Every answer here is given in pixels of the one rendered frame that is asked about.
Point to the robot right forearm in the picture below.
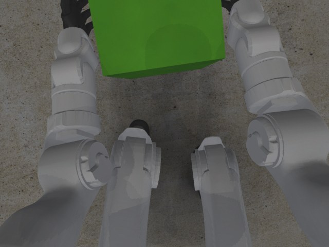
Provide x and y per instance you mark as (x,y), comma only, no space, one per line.
(263,65)

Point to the robot right thigh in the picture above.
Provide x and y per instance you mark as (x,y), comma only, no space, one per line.
(223,206)

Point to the right robot upper arm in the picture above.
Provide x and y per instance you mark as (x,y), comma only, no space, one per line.
(293,146)

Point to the robot left foot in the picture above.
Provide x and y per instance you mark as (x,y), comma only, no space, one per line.
(140,124)

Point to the robot right hand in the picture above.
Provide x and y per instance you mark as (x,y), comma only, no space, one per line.
(228,4)

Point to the carton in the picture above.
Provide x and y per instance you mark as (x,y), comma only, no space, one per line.
(141,38)

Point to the robot left forearm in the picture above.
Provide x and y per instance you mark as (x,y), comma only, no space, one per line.
(73,90)

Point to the robot left hand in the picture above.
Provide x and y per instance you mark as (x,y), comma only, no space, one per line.
(73,17)

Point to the left robot upper arm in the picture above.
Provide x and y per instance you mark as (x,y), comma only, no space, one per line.
(71,175)

